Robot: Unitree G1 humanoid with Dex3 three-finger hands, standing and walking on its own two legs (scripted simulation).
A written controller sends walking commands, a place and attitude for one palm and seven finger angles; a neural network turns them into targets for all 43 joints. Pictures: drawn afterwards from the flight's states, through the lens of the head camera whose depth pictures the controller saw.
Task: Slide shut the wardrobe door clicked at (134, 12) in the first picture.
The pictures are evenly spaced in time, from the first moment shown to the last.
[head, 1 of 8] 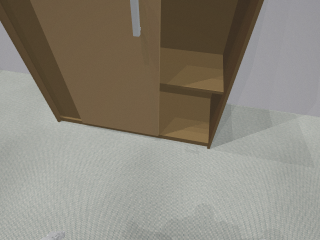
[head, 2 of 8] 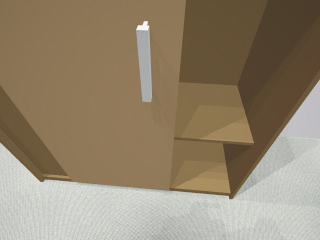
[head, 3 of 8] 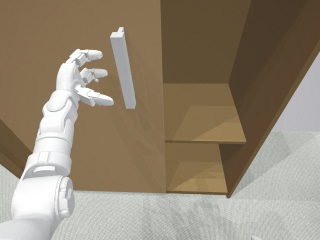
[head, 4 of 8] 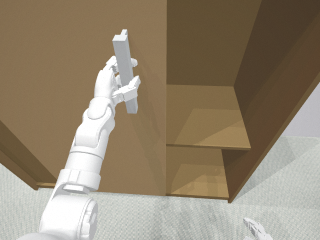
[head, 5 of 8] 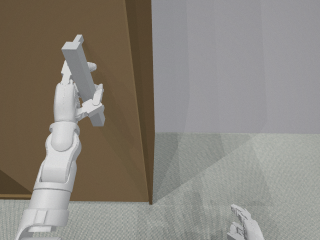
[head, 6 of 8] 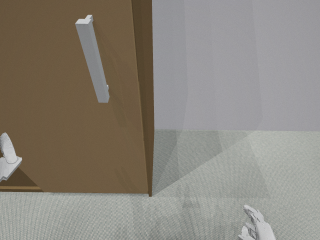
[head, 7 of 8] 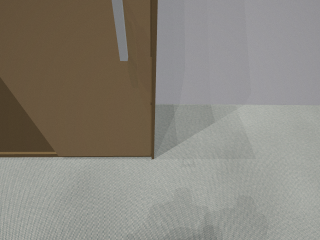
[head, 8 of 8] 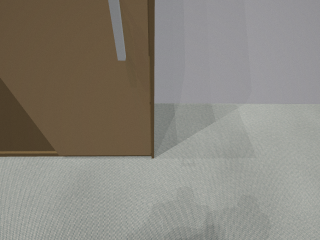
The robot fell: no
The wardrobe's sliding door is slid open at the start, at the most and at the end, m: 0.38 0.39 0.00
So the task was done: yes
